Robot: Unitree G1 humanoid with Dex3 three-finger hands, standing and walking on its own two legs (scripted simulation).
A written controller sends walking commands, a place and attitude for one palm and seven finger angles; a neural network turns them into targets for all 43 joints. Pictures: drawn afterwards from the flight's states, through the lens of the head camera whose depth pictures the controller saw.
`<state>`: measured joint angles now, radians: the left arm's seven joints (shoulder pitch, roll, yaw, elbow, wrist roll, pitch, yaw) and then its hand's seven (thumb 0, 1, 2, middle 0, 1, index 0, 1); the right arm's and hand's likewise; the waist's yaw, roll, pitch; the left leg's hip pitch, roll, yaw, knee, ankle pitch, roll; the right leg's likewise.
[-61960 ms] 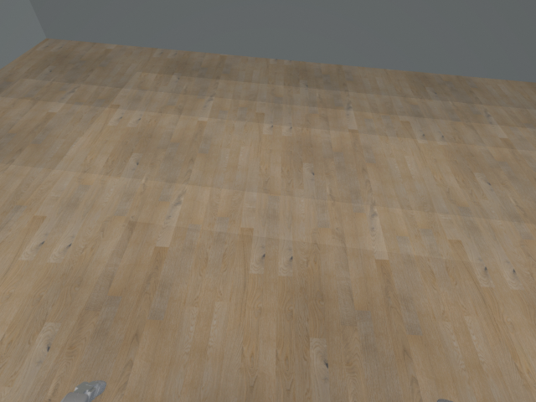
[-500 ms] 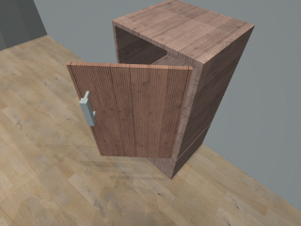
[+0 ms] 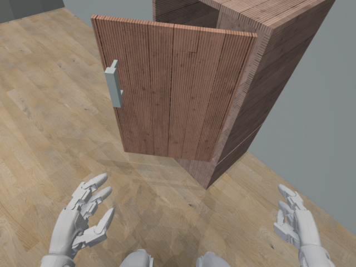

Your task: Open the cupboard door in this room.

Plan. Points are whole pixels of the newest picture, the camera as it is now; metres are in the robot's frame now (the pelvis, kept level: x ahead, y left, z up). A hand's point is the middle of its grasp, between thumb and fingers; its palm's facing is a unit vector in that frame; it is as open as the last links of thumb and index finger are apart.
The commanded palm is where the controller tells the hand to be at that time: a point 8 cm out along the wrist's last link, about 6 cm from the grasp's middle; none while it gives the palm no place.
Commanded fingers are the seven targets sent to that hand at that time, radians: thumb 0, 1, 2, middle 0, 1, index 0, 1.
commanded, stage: raise the hand with hooked fingers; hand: left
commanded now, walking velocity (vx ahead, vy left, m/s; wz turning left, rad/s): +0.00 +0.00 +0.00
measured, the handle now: (116, 83) +0.57 +0.23 +0.05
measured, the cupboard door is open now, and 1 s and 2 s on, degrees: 41 41 41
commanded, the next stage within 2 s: move the hooked fingers beside the handle in 1.68 s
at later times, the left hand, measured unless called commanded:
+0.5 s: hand (64, 194) +0.24 +0.25 +0.04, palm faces +0.09 -0.99 -0.07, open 11.6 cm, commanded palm +0.22 +0.29 +0.04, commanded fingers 0.00 -0.20 0.43 -0.28 -1.00 -0.28 -1.00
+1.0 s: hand (48, 175) +0.27 +0.30 +0.05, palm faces +0.00 -1.00 -0.05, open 13.9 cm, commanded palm +0.26 +0.35 +0.06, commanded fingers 0.00 -0.50 0.30 -0.30 -1.20 -0.30 -1.20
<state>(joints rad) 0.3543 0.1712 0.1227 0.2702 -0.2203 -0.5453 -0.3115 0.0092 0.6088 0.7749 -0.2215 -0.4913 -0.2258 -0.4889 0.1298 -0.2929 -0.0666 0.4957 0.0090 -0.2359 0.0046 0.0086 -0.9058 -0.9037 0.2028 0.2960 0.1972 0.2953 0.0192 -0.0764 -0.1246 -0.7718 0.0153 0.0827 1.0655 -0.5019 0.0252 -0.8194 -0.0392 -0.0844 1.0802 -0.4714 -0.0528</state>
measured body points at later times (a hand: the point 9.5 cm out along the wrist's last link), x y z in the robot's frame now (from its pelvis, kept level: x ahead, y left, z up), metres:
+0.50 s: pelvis +0.00 +0.02 +0.00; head +0.06 +0.03 +0.44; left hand +0.23 +0.30 +0.05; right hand +0.13 -0.23 -0.09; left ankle +0.01 +0.11 -0.66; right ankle +0.04 -0.09 -0.66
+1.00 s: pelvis +0.01 +0.04 +0.01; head +0.08 +0.06 +0.45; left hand +0.27 +0.35 +0.05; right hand +0.20 -0.19 -0.06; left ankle +0.01 +0.11 -0.66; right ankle +0.04 -0.09 -0.66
